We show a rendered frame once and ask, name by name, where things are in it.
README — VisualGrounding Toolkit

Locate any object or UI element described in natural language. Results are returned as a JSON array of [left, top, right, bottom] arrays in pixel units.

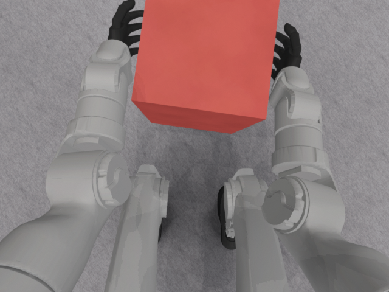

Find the carton
[[131, 0, 280, 134]]

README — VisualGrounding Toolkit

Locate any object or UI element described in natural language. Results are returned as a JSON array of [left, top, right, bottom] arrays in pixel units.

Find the robot left forearm
[[46, 40, 133, 193]]

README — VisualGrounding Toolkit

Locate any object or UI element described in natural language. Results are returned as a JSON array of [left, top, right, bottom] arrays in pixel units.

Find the robot right foot
[[218, 186, 236, 250]]

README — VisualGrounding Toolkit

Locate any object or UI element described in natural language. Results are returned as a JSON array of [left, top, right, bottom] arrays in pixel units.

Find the left robot hand
[[108, 0, 144, 57]]

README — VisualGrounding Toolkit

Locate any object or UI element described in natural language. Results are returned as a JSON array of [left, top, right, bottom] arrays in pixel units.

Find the robot right shin
[[225, 168, 268, 237]]

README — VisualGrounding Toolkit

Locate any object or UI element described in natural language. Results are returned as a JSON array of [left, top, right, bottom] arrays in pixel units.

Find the robot right forearm
[[269, 66, 340, 195]]

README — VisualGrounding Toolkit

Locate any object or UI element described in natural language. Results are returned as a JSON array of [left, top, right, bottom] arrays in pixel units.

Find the right robot upper arm
[[261, 176, 389, 292]]

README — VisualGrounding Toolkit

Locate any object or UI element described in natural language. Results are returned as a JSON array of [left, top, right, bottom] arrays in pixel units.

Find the left robot upper arm
[[0, 150, 132, 292]]

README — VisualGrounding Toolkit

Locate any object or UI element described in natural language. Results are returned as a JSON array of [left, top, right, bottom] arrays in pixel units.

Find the right robot hand
[[271, 23, 302, 80]]

